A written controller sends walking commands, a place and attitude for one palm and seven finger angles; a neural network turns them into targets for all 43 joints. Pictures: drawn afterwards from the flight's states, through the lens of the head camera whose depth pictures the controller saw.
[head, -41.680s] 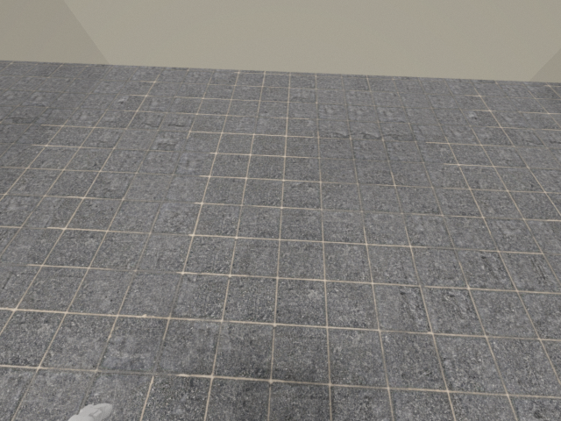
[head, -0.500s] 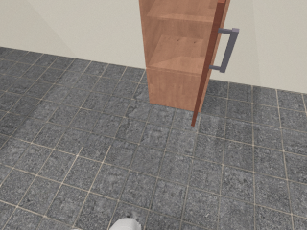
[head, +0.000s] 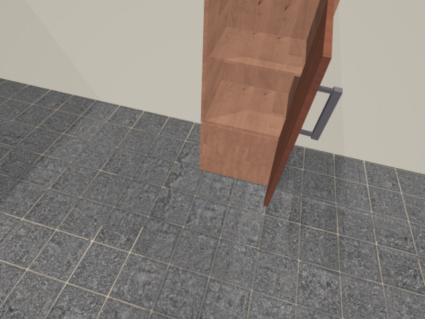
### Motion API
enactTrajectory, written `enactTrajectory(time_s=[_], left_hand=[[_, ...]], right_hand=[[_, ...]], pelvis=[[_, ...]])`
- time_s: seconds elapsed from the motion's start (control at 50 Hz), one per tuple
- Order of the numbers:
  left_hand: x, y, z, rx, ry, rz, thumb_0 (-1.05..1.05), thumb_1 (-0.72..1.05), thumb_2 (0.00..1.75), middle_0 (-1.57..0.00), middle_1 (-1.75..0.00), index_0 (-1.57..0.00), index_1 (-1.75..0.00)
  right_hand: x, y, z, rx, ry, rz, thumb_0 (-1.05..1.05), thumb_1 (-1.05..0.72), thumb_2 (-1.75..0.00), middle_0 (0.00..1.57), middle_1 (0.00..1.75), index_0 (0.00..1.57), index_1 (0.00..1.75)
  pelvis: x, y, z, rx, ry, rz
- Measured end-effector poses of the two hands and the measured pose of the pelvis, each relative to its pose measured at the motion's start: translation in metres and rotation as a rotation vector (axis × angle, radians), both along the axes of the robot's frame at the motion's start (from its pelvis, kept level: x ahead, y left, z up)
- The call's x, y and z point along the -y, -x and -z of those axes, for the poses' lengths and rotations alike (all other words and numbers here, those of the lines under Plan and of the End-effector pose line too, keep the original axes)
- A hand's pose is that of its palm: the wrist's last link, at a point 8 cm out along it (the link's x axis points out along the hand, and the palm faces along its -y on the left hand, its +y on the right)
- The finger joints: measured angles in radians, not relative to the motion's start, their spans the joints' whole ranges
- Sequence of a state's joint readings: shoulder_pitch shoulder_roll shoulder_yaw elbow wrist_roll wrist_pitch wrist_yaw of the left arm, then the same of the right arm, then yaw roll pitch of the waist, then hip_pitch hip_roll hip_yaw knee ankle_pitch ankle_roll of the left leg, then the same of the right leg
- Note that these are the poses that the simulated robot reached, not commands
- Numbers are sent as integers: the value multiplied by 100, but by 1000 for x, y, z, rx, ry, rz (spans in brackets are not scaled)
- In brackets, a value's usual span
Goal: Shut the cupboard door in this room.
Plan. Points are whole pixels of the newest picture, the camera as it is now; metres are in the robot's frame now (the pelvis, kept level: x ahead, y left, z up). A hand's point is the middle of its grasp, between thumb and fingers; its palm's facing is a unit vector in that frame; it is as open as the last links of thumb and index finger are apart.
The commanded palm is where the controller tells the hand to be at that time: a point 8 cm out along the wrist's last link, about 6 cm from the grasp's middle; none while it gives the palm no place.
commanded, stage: stand and wait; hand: left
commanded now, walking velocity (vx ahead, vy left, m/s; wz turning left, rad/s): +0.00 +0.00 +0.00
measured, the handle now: (317, 113) +0.61 -0.22 +0.06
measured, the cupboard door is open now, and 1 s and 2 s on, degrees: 87 87 87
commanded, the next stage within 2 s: turn or walk to find it in 0.14 s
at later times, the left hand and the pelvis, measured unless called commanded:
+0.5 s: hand out of the picture +0.02 +0.18 -0.18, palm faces +0.04 -0.98 -0.20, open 7.3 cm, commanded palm none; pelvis +0.00 +0.00 +0.00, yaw +2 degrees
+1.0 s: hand out of the picture -0.01 +0.20 -0.20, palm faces +0.21 -0.95 -0.22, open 7.3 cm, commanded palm none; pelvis -0.02 +0.00 -0.02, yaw +11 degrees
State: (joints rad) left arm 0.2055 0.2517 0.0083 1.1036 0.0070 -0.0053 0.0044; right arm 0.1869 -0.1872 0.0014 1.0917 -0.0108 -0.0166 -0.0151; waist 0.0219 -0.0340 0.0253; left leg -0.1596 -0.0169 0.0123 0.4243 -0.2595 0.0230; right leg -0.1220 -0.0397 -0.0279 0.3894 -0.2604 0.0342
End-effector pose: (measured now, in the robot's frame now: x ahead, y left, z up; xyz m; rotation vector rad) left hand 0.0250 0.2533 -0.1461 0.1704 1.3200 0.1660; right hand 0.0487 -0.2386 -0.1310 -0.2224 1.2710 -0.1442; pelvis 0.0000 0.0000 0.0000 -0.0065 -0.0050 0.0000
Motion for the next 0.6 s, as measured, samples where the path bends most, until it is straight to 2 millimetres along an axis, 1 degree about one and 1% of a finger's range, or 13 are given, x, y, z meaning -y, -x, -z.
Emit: enactTrajectory(time_s=[0.12, 0.2, 0.26, 0.32, 0.42, 0.48, 0.54, 0.6], left_hand=[[-13, 13, -6, -65, -35, -7, 0, 91, 90, -20, -29, -20, -30], [-18, 13, -9, -69, -50, -12, 0, 91, 90, -20, -29, -20, -30], [-16, 11, -8, -61, -54, -20, 0, 91, 90, -20, -29, -20, -30], [-9, 8, -6, -48, -45, -28, 0, 91, 90, -20, -29, -20, -30], [9, 8, -2, -36, -11, -30, 0, 91, 90, -20, -29, -20, -30], [21, 10, 0, -34, 11, -29, 0, 91, 90, -20, -29, -20, -30], [30, 13, 1, -36, 30, -28, 0, 91, 90, -20, -29, -20, -30], [34, 18, 2, -44, 33, -35, 0, 92, 90, -21, -29, -20, -30]], right_hand=[[-7, -3, 5, -7, -13, 12, 1, -91, -90, 20, 30, 20, 30], [-5, -2, 7, -20, -10, 13, 1, -91, -90, 20, 30, 20, 30], [-4, 0, 9, -34, -9, 11, 1, -91, -90, 20, 30, 20, 30], [-5, 3, 11, -52, -14, 6, 1, -91, -90, 20, 30, 20, 30], [-8, 8, 14, -67, -34, 4, 1, -91, -90, 20, 30, 20, 30], [-10, 11, 14, -67, -44, 7, 1, -91, -90, 20, 30, 20, 30], [-8, 14, 14, -67, -41, 15, 1, -92, -90, 20, 30, 20, 30], [-5, 19, 13, -71, -39, 17, 1, -92, -90, 20, 30, 20, 30]], pelvis=[[-7, -6, -1, 6, -6, 2], [-9, -7, -1, 10, -9, -1], [-9, -7, 0, 8, -12, -13], [-7, -6, 1, 5, -14, -24], [-3, -5, 2, 7, -13, -30], [0, -4, 1, 11, -12, -31], [2, -4, 1, 15, -10, -30], [5, -2, 1, 16, -9, -32]])
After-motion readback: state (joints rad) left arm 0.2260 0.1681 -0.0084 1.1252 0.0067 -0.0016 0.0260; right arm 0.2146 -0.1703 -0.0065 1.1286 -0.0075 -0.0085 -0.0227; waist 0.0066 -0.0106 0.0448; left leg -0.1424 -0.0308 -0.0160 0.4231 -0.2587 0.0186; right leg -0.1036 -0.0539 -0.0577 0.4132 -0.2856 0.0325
